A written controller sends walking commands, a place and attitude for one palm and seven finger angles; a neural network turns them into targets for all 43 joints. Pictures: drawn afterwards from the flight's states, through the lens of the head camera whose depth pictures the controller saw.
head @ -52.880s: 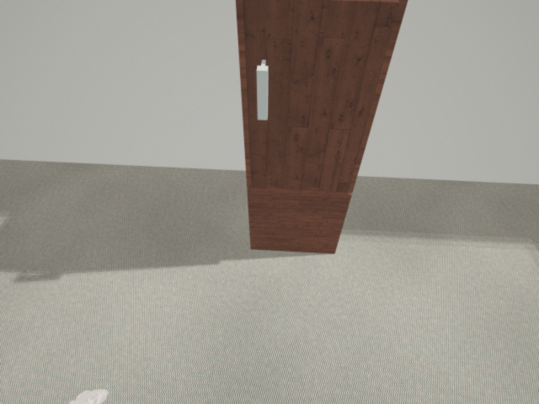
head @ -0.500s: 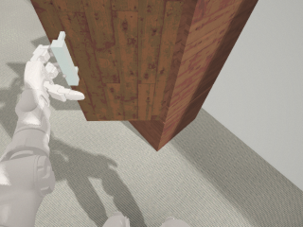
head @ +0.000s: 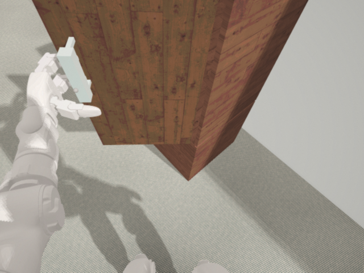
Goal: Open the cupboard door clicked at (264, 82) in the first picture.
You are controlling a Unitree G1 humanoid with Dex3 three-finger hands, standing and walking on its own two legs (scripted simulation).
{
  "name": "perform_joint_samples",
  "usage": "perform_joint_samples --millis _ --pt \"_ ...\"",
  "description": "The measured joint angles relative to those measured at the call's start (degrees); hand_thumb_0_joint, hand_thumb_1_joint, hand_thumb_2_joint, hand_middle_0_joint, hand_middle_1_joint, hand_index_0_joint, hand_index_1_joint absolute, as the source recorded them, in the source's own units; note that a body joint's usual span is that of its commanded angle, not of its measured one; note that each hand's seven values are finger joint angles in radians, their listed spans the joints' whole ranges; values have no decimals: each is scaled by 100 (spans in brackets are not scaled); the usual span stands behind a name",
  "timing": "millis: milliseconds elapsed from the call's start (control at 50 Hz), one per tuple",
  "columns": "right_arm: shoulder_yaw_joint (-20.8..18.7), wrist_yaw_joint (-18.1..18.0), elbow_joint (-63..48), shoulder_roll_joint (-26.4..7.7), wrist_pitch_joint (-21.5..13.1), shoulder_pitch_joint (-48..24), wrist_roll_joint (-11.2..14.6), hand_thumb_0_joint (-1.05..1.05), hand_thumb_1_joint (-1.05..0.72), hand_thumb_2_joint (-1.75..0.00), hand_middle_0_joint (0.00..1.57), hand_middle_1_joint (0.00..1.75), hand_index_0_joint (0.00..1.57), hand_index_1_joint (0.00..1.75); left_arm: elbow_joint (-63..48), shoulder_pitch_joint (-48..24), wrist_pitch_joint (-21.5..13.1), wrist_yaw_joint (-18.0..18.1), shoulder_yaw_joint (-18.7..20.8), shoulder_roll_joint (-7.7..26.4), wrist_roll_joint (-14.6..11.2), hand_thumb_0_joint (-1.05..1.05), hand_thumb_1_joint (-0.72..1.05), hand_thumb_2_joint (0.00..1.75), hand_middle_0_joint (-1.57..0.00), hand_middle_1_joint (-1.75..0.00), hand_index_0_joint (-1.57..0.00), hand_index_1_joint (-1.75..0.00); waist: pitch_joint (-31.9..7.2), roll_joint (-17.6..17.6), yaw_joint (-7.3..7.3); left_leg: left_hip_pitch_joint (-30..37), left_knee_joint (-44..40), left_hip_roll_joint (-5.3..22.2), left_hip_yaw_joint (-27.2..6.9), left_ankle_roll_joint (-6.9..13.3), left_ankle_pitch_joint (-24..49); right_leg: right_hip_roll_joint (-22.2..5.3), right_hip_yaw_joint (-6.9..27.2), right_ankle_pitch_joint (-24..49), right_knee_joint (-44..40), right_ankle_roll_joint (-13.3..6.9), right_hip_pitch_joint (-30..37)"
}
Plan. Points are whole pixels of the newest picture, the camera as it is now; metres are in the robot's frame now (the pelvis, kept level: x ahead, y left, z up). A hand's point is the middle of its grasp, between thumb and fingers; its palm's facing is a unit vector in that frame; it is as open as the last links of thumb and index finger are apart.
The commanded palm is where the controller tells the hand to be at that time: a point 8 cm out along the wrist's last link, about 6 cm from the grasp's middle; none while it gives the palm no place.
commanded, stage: close the thumb around the handle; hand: left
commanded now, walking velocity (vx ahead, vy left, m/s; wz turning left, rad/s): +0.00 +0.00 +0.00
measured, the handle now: (78, 71) +0.55 +0.21 +0.10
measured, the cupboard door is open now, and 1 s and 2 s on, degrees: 51 58 100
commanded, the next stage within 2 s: pull the door open along its arc in 0.56 s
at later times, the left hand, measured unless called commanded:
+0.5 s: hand (76, 89) +0.49 +0.20 +0.10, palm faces +0.04 -1.00 +0.01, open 7.5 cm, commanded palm +0.46 +0.25 +0.10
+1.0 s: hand (80, 104) +0.45 +0.19 +0.10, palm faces +0.03 -1.00 +0.00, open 7.3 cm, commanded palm +0.38 +0.24 +0.10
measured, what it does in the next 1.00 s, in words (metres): stands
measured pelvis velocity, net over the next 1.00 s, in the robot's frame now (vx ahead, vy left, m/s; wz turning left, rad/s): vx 0.01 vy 0.00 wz -0.03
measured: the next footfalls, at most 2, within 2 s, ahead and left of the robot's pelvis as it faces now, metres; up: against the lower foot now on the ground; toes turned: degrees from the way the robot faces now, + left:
none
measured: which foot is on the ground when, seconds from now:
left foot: down 0.00-1.00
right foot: down 0.00-1.00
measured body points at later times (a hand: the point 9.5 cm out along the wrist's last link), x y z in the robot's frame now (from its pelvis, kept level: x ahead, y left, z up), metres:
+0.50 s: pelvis +0.00 +0.00 +0.00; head +0.10 +0.02 +0.44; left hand +0.48 +0.25 +0.10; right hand +0.02 -0.26 -0.11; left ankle +0.02 +0.09 -0.69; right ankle -0.03 -0.10 -0.69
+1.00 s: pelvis +0.01 +0.00 +0.01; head +0.08 +0.01 +0.45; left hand +0.44 +0.24 +0.10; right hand +0.04 -0.26 -0.11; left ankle +0.02 +0.09 -0.69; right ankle -0.03 -0.10 -0.69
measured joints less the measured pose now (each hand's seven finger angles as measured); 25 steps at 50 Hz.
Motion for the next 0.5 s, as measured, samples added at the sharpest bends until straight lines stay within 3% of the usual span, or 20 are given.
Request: perform_joint_samples --millis 140,360,500 --pt "16 -1 -42 14 1 -4 3 0 -91 -90 20 30 20 30 -20 49 -19 -48 84 43 6 -1 -16 45 -32 -123 -32 -124 -2 -11 -22 7 -5 16 18 1 -9 15 22 5 -11 1 0" --pt "3 2 -46 15 19 15 3 0 -91 -90 20 30 20 30 -77 78 -1 -31 59 14 -27 0 42 70 -34 -128 -35 -129 -10 -4 -7 27 -7 9 35 18 -36 9 42 -9 -27 20 23" --pt "-14 13 -30 22 28 11 -7 0 -91 -90 20 30 20 30 -155 102 2 -22 -13 -82 4 0 48 72 -29 -130 -30 -131 -30 5 22 28 -9 -6 36 29 -38 -6 43 -14 -29 32 28"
